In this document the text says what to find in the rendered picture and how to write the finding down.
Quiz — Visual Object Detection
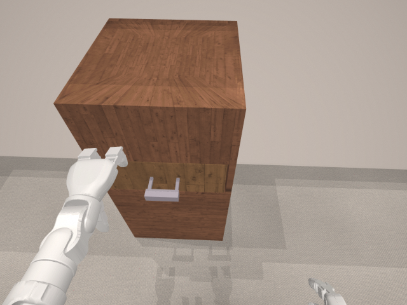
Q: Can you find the right robot hand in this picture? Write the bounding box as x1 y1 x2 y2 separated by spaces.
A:
308 278 347 305

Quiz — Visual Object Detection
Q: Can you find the handle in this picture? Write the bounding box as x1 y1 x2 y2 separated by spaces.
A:
144 177 180 202

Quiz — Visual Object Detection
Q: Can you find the cabinet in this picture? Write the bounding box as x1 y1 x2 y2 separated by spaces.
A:
53 18 246 241

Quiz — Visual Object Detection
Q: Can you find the left robot forearm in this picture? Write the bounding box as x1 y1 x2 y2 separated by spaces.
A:
2 194 102 305

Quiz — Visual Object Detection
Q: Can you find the left robot hand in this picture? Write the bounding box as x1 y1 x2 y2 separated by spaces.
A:
66 146 128 232

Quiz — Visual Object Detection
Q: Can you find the drawer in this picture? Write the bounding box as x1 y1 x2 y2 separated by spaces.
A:
111 161 228 193

